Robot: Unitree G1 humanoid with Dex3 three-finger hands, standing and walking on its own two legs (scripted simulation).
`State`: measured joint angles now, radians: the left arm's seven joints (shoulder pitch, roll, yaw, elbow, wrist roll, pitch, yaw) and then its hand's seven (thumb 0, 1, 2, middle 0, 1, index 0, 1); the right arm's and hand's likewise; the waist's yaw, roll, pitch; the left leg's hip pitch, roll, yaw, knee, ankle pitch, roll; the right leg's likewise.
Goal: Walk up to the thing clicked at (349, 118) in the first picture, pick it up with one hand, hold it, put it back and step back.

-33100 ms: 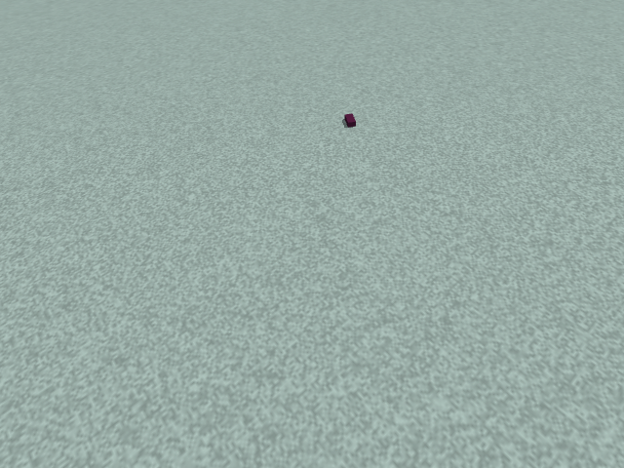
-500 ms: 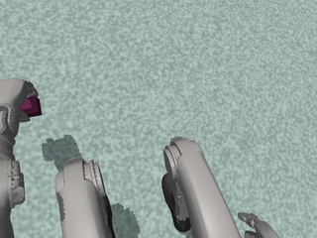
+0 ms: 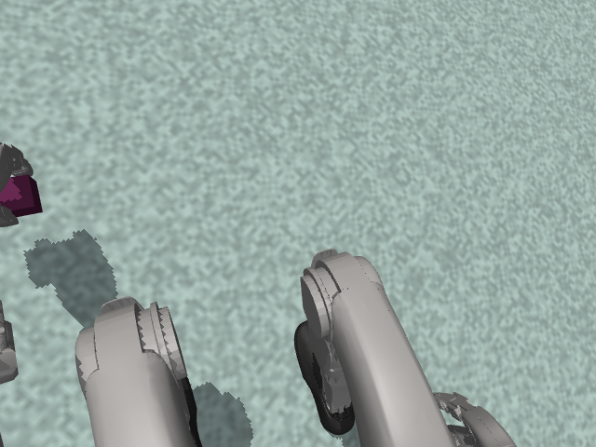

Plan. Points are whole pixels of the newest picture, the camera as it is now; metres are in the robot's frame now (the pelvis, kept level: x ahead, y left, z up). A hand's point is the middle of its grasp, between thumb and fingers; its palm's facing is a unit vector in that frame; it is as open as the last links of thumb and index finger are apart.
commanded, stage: lower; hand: left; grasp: from above
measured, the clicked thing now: out of the picture +0.48 +0.34 -0.21
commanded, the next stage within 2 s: rest in 0.34 s
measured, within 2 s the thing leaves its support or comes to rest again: rests again in 1.24 s
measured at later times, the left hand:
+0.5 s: hand (15, 210) +0.47 +0.32 -0.22, palm faces -0.46 -0.08 -0.89, open 7.5 cm
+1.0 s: hand (33, 215) +0.47 +0.32 -0.26, palm faces -0.47 -0.11 -0.87, open 7.4 cm
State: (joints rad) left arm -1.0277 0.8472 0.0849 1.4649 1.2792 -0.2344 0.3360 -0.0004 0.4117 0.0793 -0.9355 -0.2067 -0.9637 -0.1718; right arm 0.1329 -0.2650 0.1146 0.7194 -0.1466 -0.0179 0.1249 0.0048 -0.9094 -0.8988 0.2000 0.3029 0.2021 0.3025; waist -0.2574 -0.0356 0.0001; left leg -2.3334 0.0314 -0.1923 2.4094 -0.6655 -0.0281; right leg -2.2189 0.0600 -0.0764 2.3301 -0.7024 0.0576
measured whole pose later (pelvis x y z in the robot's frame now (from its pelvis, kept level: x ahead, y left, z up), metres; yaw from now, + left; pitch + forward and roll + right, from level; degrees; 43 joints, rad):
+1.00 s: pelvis +0.00 +0.00 -0.03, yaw -4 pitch +29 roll -12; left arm -1.05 1.01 0.13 1.65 1.31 -0.26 0.51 0.00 0.41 0.05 -0.97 -0.17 -1.00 -0.13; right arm 0.08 -0.30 0.26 0.68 -0.24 -0.10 0.16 0.00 -0.90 -0.89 0.20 0.30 0.20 0.30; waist -0.34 -0.13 0.14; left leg -2.36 0.04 -0.28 2.53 -0.70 -0.04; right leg -2.23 0.09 -0.13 2.40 -0.70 0.07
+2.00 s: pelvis +0.00 +0.01 -0.03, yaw -6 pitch +26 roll -15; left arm -1.06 1.07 0.09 1.70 1.29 -0.25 0.58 0.00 0.30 0.25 -0.78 -0.33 -0.80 -0.30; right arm 0.05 -0.33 0.34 0.64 -0.28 -0.17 0.20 0.00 -0.90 -0.90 0.20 0.30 0.20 0.30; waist -0.36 -0.17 0.18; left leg -2.35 0.04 -0.31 2.56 -0.70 -0.02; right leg -2.21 0.11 -0.16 2.39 -0.69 0.08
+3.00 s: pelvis +0.00 +0.01 -0.03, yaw -6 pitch +29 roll -14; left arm -1.00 0.99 0.14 1.47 1.26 -0.18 0.54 0.00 -0.36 0.86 -0.21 -0.88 -0.21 -0.87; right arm 0.10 -0.32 0.28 0.65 -0.25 -0.17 0.22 0.00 -0.90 -0.90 0.20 0.30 0.20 0.30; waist -0.32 -0.12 0.10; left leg -2.37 0.03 -0.30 2.54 -0.70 -0.04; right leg -2.23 0.09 -0.16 2.38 -0.69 0.06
